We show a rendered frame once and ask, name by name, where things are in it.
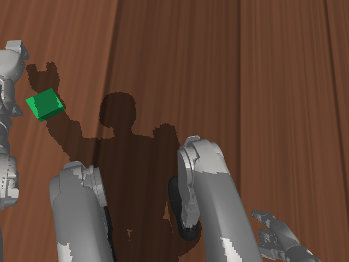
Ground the left robot foot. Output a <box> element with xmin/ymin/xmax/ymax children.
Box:
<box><xmin>104</xmin><ymin>206</ymin><xmax>117</xmax><ymax>262</ymax></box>

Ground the right robot arm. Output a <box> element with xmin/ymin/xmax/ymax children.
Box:
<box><xmin>285</xmin><ymin>246</ymin><xmax>321</xmax><ymax>262</ymax></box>

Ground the right robot foot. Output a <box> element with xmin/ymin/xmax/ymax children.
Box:
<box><xmin>168</xmin><ymin>176</ymin><xmax>198</xmax><ymax>241</ymax></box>

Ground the small box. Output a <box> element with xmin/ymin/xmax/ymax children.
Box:
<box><xmin>26</xmin><ymin>88</ymin><xmax>65</xmax><ymax>122</ymax></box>

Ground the left robot hand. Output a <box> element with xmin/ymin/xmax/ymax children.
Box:
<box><xmin>0</xmin><ymin>40</ymin><xmax>29</xmax><ymax>117</ymax></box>

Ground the right robot hand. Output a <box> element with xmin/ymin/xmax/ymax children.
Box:
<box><xmin>251</xmin><ymin>210</ymin><xmax>302</xmax><ymax>261</ymax></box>

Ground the left robot arm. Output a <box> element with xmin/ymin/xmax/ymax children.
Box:
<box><xmin>0</xmin><ymin>76</ymin><xmax>19</xmax><ymax>262</ymax></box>

